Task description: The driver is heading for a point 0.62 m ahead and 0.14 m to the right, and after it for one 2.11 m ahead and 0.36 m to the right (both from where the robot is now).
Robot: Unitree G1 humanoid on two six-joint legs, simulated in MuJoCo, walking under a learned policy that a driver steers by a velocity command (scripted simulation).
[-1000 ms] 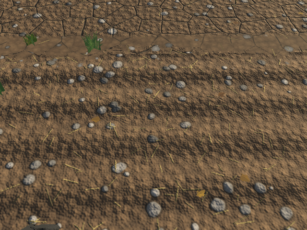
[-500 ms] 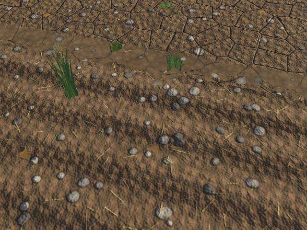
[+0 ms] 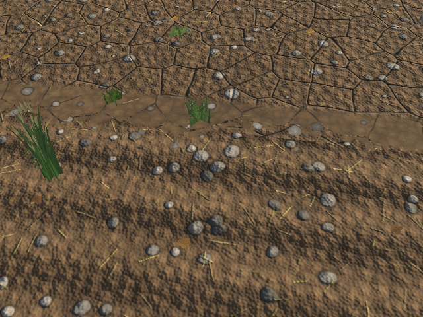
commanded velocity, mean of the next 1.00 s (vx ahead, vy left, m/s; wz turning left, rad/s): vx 0.08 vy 0.00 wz -0.44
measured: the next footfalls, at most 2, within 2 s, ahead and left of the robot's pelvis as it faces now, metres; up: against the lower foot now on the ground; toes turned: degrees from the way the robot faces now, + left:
right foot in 0.04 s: +0.04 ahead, -0.11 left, +0.00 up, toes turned -4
left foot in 0.50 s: +0.07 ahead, +0.11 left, +0.00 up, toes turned -22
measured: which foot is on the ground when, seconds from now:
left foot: down 0.00-0.04, up 0.06-0.48, down 0.50-0.94, up 0.96-1.00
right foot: up 0.00-0.02, down 0.04-0.50, up 0.52-0.92, down 0.94-1.00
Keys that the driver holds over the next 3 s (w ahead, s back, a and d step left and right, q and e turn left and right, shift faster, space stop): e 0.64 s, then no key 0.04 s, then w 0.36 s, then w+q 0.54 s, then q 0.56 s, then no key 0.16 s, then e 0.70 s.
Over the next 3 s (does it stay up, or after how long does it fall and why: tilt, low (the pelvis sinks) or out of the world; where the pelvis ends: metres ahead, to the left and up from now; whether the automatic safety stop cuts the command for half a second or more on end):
stays up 0.46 -0.20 0.02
